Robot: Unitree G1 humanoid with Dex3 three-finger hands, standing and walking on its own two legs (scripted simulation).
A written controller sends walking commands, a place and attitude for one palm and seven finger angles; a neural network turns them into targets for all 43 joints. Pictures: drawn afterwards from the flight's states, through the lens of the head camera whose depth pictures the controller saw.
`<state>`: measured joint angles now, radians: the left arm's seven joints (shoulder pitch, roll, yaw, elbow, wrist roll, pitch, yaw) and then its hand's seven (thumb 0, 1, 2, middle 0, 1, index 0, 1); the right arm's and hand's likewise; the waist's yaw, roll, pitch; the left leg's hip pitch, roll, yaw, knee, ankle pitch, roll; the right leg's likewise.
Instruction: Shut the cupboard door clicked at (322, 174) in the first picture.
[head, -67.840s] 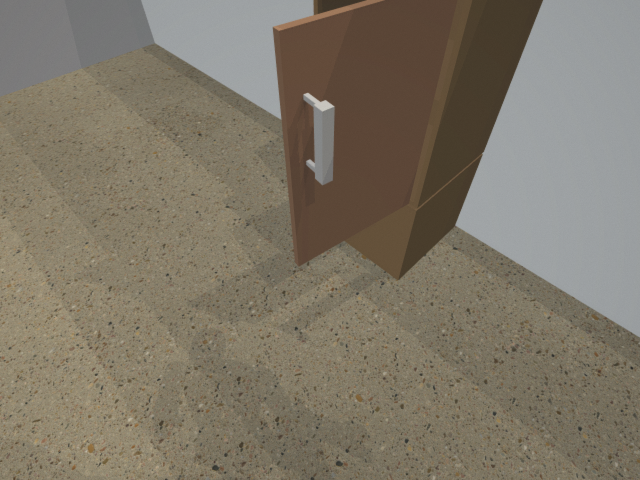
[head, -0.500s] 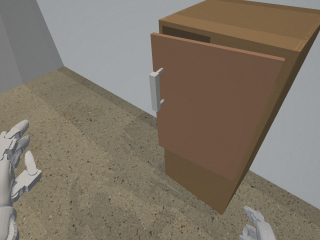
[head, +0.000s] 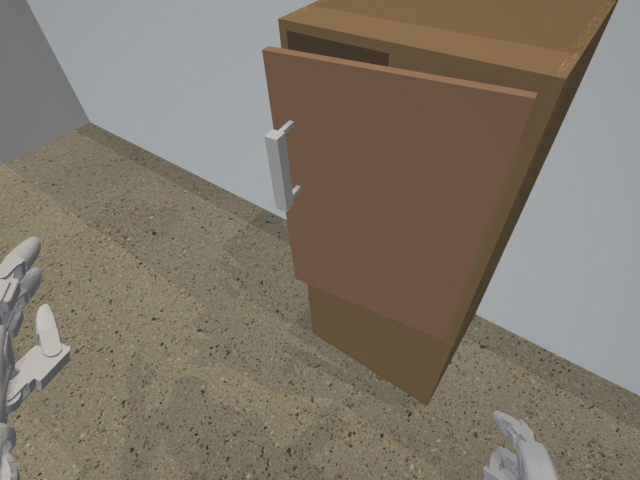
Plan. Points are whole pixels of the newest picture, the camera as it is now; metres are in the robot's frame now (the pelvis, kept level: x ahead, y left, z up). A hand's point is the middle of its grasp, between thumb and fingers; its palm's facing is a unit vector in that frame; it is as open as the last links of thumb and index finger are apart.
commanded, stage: step back with the hand held close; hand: left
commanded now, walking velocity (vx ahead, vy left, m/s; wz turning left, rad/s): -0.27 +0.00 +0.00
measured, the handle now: (286, 166) +0.63 +0.12 +0.05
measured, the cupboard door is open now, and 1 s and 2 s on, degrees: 8 8 8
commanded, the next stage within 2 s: stop stepping back and stand still in 1.12 s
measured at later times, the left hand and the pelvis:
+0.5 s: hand out of the picture +0.13 +0.30 +0.15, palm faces +0.44 -0.76 -0.48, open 7.4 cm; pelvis -0.07 +0.02 -0.02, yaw +1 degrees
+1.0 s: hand out of the picture +0.05 +0.30 +0.15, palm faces +0.46 -0.77 -0.45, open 7.4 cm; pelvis -0.15 +0.03 -0.02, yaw +4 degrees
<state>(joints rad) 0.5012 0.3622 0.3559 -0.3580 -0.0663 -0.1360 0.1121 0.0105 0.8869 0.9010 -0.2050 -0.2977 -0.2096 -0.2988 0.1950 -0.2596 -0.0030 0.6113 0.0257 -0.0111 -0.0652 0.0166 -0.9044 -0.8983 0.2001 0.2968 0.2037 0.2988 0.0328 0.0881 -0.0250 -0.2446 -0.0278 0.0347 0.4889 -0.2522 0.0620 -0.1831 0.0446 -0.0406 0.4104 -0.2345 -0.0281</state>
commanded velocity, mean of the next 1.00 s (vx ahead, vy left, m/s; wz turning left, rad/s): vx -0.33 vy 0.00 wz -0.01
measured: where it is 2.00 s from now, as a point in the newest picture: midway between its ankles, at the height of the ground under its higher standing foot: outside the picture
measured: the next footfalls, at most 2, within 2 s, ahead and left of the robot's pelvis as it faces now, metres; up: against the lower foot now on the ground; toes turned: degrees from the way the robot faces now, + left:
left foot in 0.94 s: -0.05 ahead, +0.14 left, +0.00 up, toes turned +4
right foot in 1.22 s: -0.23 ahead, -0.03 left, +0.00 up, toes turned +0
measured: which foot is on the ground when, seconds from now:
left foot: down 0.00-0.78, up 0.80-0.92, down 0.94-1.00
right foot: down 0.00-0.94, up 0.96-1.00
